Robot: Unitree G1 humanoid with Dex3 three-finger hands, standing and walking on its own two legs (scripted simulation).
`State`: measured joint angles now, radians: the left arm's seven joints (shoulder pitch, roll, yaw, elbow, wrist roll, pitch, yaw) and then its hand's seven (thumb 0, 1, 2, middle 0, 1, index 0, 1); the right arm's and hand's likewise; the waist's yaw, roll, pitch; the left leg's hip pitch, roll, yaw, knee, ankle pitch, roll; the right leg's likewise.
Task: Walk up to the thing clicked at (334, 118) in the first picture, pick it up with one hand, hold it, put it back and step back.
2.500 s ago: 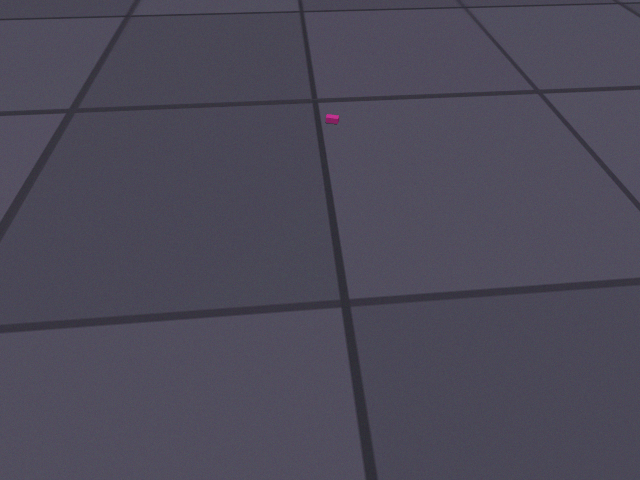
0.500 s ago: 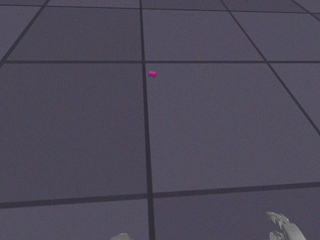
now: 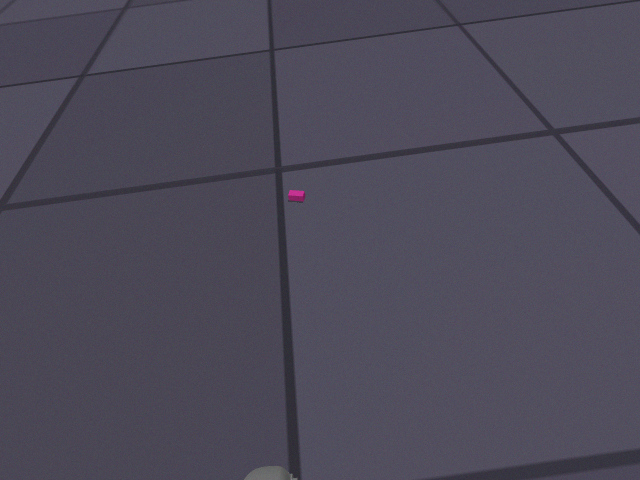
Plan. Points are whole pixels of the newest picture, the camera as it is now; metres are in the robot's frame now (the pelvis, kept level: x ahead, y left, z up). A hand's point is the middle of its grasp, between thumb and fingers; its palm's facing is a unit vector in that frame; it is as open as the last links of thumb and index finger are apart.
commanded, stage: walk up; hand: left
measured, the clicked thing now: (296, 195) +1.40 +0.20 -0.75
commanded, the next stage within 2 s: none
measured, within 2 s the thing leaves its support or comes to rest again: neither
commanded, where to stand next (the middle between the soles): +1.04 -0.05 m, yaw +2 degrees
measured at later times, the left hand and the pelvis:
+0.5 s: hand (182, 379) +0.31 +0.27 -0.15, palm faces -0.05 -0.95 -0.32, open 7.4 cm; pelvis +0.26 +0.00 +0.00, yaw -1 degrees
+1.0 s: hand (248, 249) +0.55 +0.18 -0.11, palm faces -0.02 -0.92 -0.39, open 7.4 cm; pelvis +0.48 -0.09 +0.01, yaw +0 degrees
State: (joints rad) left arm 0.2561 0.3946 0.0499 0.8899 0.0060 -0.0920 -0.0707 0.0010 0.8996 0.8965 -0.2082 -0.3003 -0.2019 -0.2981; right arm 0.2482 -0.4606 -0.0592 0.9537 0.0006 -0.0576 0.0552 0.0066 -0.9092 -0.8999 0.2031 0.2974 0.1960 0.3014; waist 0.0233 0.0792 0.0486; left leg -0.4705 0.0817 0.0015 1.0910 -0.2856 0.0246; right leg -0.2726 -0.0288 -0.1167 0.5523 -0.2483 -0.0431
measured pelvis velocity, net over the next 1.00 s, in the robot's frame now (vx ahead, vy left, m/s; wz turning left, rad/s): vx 0.48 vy -0.09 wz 0.00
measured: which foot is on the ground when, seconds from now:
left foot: up 0.00-0.28, down 0.30-0.76, up 0.78-1.00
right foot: down 0.00-0.32, up 0.34-0.72, down 0.74-1.00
